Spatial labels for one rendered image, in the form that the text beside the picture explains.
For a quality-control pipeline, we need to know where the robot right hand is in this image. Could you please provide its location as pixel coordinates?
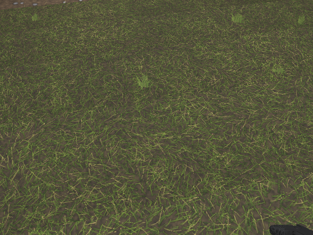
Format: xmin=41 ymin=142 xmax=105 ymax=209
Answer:
xmin=269 ymin=224 xmax=313 ymax=235

